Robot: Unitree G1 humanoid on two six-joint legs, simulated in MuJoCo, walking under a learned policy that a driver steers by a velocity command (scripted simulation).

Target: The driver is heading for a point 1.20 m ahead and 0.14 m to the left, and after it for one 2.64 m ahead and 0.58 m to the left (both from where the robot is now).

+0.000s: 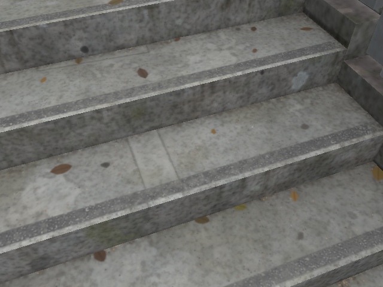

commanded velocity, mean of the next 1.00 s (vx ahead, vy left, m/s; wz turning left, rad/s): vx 0.39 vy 0.00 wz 0.10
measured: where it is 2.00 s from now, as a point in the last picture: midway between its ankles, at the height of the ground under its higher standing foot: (87, 82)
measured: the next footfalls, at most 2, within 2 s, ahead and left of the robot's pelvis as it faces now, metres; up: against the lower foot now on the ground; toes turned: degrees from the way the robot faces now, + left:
right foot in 0.18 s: +0.00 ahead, -0.12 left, +0.01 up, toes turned -19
right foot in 0.32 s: -0.09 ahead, -0.13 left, -0.15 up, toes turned -24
